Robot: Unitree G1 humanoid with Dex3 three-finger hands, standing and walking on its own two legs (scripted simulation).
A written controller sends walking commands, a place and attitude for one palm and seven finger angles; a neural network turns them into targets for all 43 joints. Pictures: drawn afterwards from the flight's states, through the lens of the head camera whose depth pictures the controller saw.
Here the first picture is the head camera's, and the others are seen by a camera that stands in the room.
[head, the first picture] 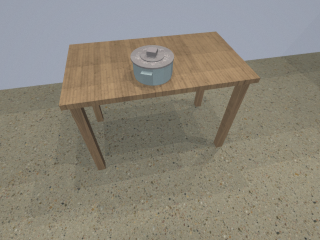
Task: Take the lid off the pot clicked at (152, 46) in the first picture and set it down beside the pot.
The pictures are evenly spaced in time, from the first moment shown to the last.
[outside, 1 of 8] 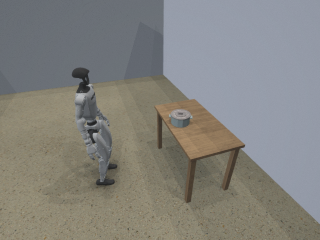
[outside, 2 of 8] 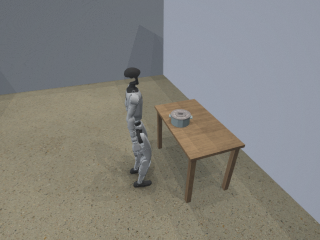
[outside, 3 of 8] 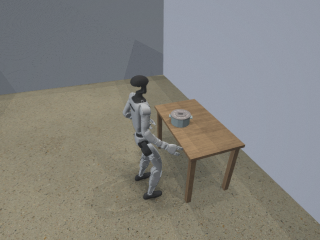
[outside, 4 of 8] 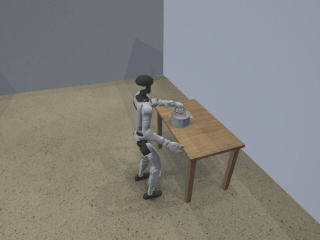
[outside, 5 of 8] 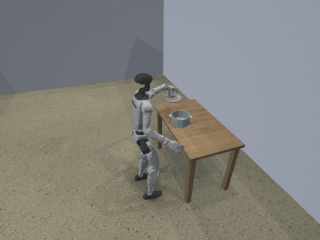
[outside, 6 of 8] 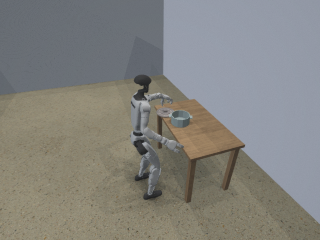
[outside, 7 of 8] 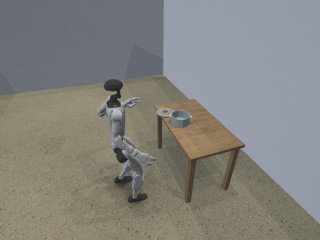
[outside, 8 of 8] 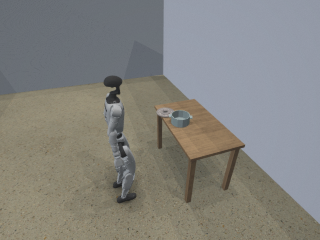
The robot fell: no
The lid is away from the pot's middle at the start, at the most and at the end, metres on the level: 0.00 0.25 0.25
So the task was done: yes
